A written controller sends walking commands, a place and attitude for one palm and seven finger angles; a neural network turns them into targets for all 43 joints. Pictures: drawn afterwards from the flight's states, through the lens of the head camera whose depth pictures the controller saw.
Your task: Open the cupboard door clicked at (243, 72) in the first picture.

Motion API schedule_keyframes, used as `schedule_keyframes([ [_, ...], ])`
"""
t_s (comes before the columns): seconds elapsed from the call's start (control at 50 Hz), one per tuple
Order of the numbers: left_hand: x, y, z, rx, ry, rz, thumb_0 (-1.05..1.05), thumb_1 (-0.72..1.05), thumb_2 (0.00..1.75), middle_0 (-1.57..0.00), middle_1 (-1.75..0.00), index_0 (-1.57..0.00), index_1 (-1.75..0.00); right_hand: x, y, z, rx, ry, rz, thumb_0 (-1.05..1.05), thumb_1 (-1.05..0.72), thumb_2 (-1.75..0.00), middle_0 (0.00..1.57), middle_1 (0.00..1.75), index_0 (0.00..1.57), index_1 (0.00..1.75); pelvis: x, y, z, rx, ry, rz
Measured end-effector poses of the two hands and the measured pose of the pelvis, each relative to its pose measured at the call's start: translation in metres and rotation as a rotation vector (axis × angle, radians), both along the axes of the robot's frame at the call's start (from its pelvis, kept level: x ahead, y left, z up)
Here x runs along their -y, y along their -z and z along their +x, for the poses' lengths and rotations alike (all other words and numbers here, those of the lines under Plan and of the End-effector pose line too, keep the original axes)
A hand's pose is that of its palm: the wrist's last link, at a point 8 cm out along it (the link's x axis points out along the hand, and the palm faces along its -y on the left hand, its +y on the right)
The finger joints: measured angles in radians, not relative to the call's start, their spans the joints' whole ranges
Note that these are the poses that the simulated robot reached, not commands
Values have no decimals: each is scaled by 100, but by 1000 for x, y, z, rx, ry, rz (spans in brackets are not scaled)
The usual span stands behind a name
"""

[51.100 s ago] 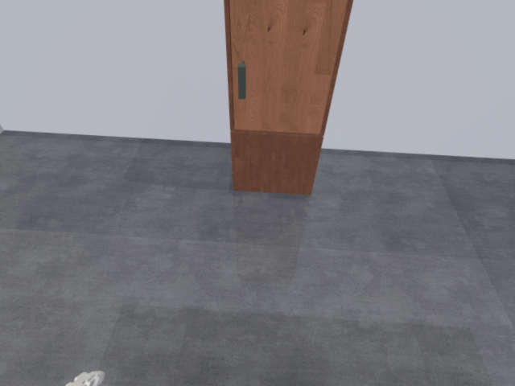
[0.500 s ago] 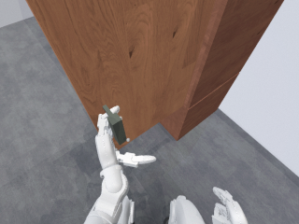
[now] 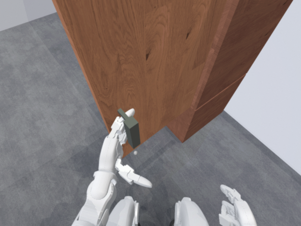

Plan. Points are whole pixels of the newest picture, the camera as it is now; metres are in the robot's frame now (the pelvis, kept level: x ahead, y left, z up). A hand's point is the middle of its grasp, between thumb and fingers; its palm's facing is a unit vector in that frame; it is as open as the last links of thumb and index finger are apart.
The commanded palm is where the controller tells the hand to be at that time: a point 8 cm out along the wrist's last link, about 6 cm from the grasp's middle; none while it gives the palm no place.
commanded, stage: slide the hand sideways off the handle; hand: left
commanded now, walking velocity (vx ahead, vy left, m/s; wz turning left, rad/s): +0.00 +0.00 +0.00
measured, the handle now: (128, 128) +0.37 +0.08 +0.02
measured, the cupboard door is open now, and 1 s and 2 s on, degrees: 92 92 92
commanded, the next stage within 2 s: draw the hand back to the body in 0.84 s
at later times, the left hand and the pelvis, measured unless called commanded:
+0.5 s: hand (118, 170) +0.25 +0.09 +0.02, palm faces -0.06 -1.00 -0.01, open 16.2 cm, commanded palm +0.22 +0.16 +0.02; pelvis +0.01 -0.02 -0.01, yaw +0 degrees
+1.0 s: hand (99, 179) +0.23 +0.14 +0.02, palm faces -0.07 -1.00 -0.01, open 16.3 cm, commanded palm +0.20 +0.20 +0.03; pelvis +0.01 -0.02 -0.02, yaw +0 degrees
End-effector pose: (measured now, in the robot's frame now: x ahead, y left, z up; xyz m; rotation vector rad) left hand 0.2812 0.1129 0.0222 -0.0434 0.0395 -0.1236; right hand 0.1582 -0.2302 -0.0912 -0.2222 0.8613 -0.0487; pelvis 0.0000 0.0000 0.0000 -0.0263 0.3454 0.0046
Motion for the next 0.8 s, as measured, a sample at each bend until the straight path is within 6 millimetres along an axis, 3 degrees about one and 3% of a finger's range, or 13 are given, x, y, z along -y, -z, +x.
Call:
schedule_keyframes([
  [0.1, 1, 2, -8, 38, -8, 19, -1, -50, 30, -15, -35, -18, -33, -1, -1, 7, 18, -17, -3, 1, -90, -90, 20, 30, 20, 30, 1, 5, 2, -12, 10, 5],
  [0.38, -27, 2, -37, 3, -43, 62, -2, -50, 30, -17, -32, -18, -31, -6, 4, 34, 51, -41, 22, 1, -90, -90, 20, 30, 20, 30, 10, 10, 9, -20, 4, 2],
  [0.8, -69, 3, -66, -13, -64, 84, -2, -50, 30, -15, -31, -16, -30, 25, 7, 43, 114, -1, -41, 1, -90, -90, 20, 30, 20, 30, 26, 23, 11, -36, -1, -5],
])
